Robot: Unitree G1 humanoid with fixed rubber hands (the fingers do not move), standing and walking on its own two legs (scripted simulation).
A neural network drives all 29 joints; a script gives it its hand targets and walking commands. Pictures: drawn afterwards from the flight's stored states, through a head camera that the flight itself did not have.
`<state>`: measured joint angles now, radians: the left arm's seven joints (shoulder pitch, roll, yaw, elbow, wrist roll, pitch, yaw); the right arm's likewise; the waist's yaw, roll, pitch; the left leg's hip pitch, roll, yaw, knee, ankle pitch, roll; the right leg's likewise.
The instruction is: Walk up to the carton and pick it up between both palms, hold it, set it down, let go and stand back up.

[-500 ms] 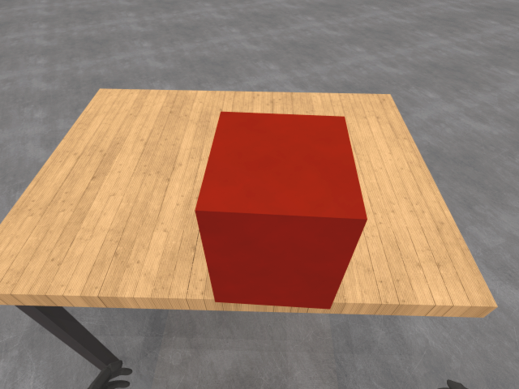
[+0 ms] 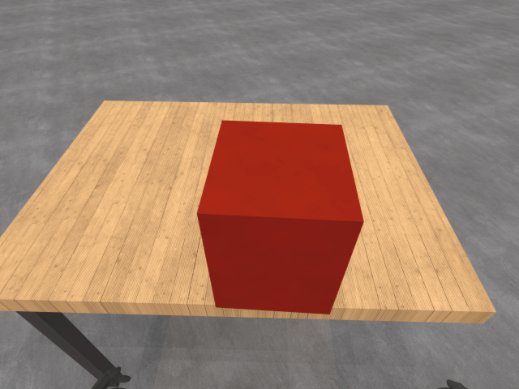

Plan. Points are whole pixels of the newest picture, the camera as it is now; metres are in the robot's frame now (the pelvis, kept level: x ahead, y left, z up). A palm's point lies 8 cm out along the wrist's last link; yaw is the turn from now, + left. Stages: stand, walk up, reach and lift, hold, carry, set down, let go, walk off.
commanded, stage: walk up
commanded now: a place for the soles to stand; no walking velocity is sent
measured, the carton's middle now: (276, 219) +0.39 -0.01 +0.07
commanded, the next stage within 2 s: reach and lift in 0.18 s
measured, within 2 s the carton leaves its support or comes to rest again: neither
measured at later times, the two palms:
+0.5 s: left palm out of the picture +0.16 +0.26 -0.05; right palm out of the picture +0.13 -0.28 -0.09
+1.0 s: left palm (98, 353) +0.20 +0.26 -0.01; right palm (453, 381) +0.16 -0.24 -0.01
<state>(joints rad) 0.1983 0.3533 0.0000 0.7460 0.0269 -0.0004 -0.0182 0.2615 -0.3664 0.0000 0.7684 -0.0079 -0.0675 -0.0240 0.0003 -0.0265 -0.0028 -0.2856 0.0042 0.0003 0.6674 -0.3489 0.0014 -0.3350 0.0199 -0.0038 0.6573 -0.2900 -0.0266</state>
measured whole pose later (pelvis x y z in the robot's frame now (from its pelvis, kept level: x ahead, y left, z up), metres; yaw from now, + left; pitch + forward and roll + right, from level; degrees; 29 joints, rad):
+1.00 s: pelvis +0.01 +0.01 +0.02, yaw +0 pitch -3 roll -1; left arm 0.26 0.31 0.00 0.23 -0.03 0.13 0.04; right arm 0.31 -0.24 -0.04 0.51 0.05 -0.23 0.03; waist 0.00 -0.05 0.01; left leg -0.13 0.01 0.00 0.41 -0.23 0.00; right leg -0.15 0.02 0.00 0.34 -0.15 -0.02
